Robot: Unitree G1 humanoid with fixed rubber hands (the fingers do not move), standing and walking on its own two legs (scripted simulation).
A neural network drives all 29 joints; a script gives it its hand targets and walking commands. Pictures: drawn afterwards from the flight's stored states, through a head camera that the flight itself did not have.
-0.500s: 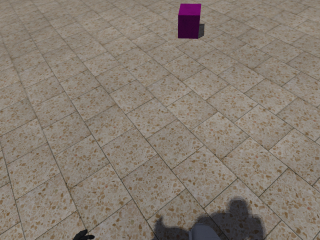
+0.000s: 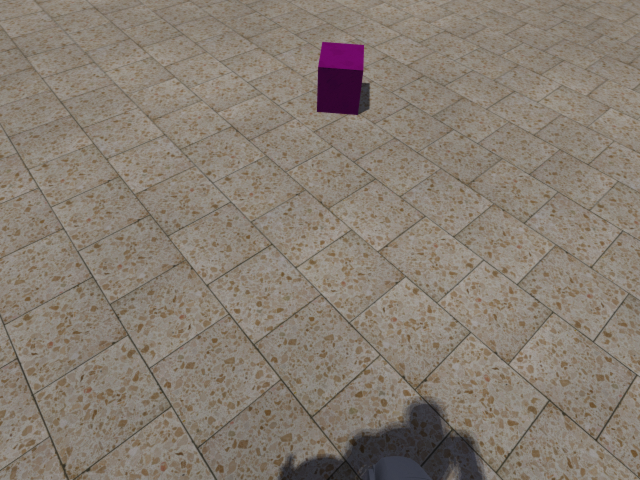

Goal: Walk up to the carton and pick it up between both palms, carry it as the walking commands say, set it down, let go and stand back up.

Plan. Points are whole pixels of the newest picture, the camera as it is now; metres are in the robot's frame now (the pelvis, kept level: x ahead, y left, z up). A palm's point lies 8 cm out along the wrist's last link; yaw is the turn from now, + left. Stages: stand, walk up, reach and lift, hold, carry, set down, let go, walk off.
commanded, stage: walk up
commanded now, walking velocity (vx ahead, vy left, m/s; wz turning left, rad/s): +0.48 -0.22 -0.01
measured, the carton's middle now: (340, 78) +2.05 -0.09 -0.64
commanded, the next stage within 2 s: none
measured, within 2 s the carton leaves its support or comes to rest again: neither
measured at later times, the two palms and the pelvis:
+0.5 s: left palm (165, 470) +0.15 +0.22 -0.11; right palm (506, 345) +0.33 -0.29 -0.13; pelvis +0.23 -0.04 +0.00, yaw -2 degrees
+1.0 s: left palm (245, 227) +0.56 +0.17 -0.12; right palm (498, 286) +0.46 -0.32 -0.15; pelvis +0.44 -0.07 -0.01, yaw -3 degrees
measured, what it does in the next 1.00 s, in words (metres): walks ahead: right foot, then left foot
